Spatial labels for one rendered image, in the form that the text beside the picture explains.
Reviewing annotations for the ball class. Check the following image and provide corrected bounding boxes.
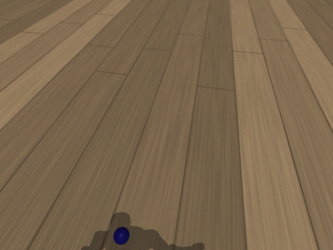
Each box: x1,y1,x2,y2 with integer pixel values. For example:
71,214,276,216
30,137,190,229
113,227,130,245

